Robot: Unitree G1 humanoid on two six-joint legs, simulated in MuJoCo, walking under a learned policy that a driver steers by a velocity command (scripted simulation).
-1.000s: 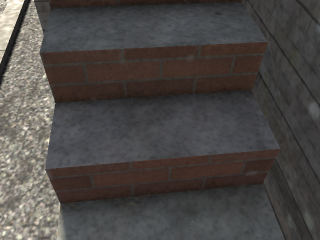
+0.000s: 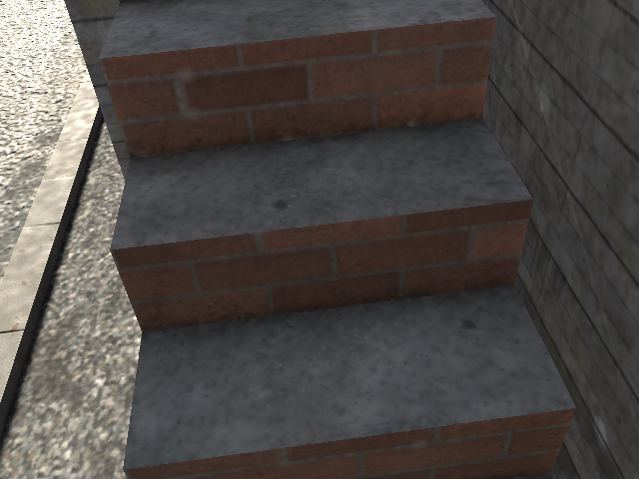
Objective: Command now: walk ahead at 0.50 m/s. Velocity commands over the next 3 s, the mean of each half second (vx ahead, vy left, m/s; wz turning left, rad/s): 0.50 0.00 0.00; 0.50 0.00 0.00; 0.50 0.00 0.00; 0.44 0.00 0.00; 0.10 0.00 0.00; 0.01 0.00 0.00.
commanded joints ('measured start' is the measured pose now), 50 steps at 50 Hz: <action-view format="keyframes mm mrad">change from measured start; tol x64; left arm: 1 -90 -81 -34 -170 -3 -20 17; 50 -152 44 22 -183 27 -43 -5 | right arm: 1 0 117 23 117 -26 -63 9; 50 -42 -88 -29 -58 8 4 -4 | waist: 1 86 -64 272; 50 -35 35 38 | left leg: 1 -11 238 -539 -738 -6 5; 12 375 227 -238 -967 340 -30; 19 632 313 -115 -650 2199 102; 22 33 -106 -149 450 555 -50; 34 -905 -40 -269 1463 337 67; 45 187 -58 17 17 144 76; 50 166 315 -971 -878 -306 126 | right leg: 1 -436 15 85 413 -9 -57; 11 -982 -4 -167 534 -171 -40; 19 176 101 -331 -657 -398 -82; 24 291 -313 721 -1569 -803 -185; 40 308 -195 -142 -1834 126 -38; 45 626 -256 -249 -1277 1576 -109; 48 -29 98 -100 -172 -61 32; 50 -313 32 41 310 -10 15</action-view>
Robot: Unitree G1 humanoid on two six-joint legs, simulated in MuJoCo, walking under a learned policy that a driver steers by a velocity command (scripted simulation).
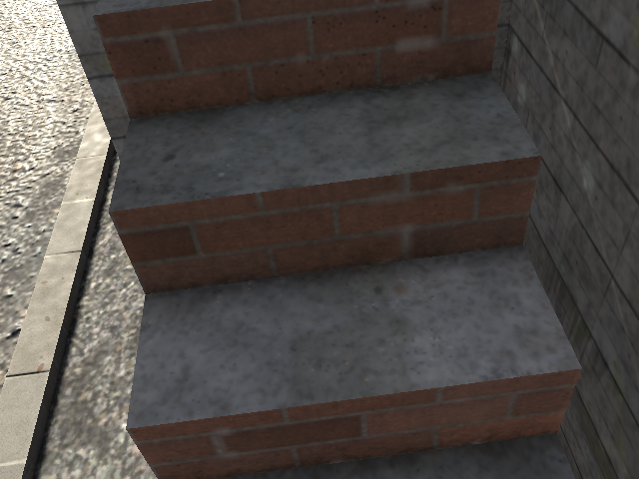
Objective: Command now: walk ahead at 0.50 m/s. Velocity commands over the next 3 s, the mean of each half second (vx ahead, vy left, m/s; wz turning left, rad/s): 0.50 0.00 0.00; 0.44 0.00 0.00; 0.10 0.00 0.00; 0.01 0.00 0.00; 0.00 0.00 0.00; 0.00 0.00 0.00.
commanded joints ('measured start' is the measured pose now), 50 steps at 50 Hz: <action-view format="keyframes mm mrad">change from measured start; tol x64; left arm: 1 -293 11 3 -307 40 -23 18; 50 73 133 32 -7 -62 -13 -32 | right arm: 1 72 -56 -50 143 -23 -42 -19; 43 -371 34 47 -333 34 -24 8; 50 329 -188 -51 -50 -12 -3 -20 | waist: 1 3 -37 149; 50 -141 104 -430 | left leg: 1 184 327 -828 -919 -282 70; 14 457 228 -289 -1042 281 -53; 21 735 298 -131 -710 2055 76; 24 158 -69 -215 445 508 -31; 37 -763 -8 -256 1356 308 29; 47 211 -29 12 28 135 50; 50 617 320 -932 -682 414 197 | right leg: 1 -602 69 91 841 -51 -35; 12 -1141 39 -67 1018 -153 -56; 21 17 157 -276 -222 -430 -113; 25 187 -284 863 -1139 -993 -192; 42 76 -181 -8 -1263 -263 -52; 47 397 -192 -187 -991 1499 -95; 50 7 51 -99 -152 -52 49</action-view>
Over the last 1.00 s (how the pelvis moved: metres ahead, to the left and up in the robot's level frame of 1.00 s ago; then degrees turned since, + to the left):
0.48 0.04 0.36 1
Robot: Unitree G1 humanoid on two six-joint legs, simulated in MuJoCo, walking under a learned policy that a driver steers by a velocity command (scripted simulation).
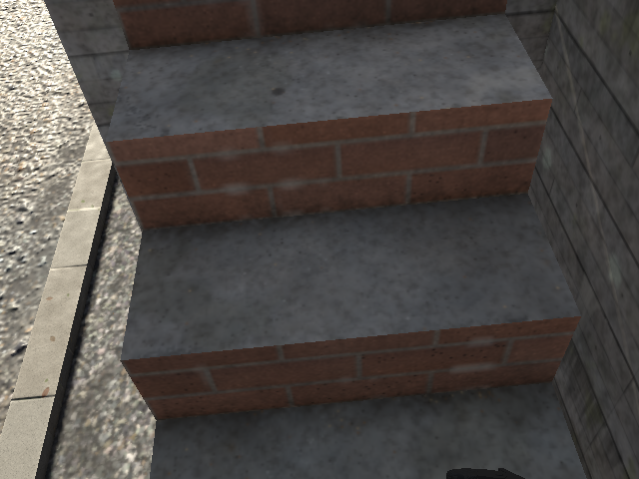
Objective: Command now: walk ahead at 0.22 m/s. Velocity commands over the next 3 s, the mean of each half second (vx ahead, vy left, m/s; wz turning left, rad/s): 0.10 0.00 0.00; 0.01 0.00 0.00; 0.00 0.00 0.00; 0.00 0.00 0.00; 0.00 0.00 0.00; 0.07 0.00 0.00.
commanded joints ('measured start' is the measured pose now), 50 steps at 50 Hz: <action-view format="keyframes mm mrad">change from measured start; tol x16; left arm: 1 -5 112 49 -124 24 40 -45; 3 -194 88 45 -285 80 67 -5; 50 56 49 -48 -149 40 87 50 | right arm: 1 294 -282 -124 63 -29 41 -28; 3 93 -182 -109 152 -24 33 -30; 9 247 -47 -87 370 -28 -72 -14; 26 481 -42 -76 300 10 -17 -1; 50 419 -98 -56 316 1 24 -40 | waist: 1 -141 41 -424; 5 45 -35 122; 19 -12 190 -1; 26 -88 -159 -91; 30 -46 -115 114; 50 -25 -18 112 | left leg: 1 624 347 -1096 -1025 62 213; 2 469 314 -1002 -1030 -200 167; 6 195 189 -475 -866 -54 9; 21 670 206 -218 -925 950 67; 26 557 155 -243 -876 312 -40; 50 602 117 -220 -930 241 -78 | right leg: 1 -367 188 185 1193 -184 39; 2 -532 153 223 1424 -98 37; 11 -715 130 198 1291 92 -48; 16 -514 92 59 907 57 -19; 21 -295 109 21 301 -326 -8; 24 -148 37 122 -57 -50 -20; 26 -12 -61 224 -35 198 -68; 29 -214 -2 223 -154 -220 -47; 50 -151 11 208 -160 -196 -63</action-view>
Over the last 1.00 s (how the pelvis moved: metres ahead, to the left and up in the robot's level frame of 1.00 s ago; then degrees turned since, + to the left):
0.46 0.03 0.35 0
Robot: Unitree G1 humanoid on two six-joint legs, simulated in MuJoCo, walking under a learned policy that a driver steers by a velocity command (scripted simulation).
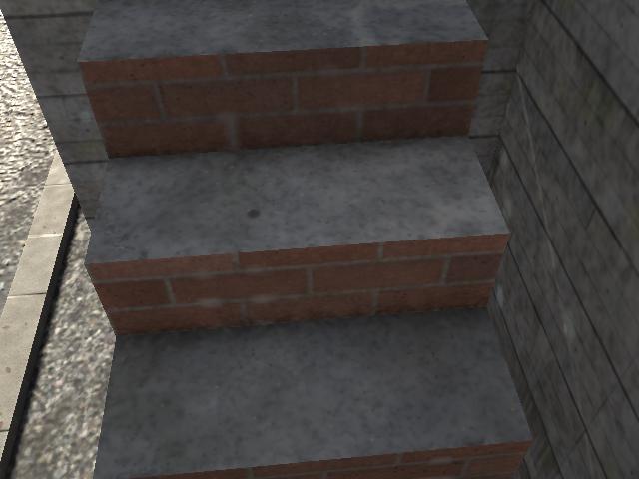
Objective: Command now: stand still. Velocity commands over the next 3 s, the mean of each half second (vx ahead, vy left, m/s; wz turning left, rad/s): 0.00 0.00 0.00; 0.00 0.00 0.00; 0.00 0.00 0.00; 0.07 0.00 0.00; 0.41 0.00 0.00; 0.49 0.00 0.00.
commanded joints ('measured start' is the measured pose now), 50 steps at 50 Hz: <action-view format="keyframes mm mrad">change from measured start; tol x2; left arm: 1 64 55 8 -27 -2 -12 -4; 50 58 67 14 25 -10 -10 -9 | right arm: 1 88 -58 -10 -16 4 -5 -3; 14 88 -31 4 -25 -11 0 -9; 50 87 -82 1 -36 -18 -16 -15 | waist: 1 -6 -9 89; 50 -4 -9 65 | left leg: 1 -45 102 -144 -104 -34 34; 15 -53 102 -147 -108 -4 42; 50 49 114 -167 -147 107 67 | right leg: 1 -53 -148 192 -129 -21 -46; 30 -27 -150 172 -130 79 -44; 50 -57 -159 167 -124 51 -43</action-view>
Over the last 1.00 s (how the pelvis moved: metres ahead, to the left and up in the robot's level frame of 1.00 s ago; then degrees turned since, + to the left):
0.10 -0.02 0.14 0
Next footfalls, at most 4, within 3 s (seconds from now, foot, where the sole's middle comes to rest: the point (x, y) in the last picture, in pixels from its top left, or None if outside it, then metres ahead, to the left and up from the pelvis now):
2.80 left None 0.30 0.19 -0.57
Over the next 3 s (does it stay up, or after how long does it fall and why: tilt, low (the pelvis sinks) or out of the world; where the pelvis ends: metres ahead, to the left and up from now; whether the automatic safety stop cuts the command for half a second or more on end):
stays up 0.19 0.07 0.17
